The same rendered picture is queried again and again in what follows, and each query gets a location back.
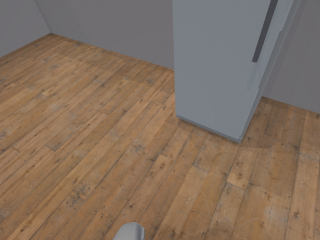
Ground handle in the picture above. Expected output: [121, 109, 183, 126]
[252, 0, 278, 63]

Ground fridge door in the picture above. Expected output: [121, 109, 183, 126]
[172, 0, 292, 140]

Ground left robot thigh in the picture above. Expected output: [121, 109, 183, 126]
[112, 222, 145, 240]

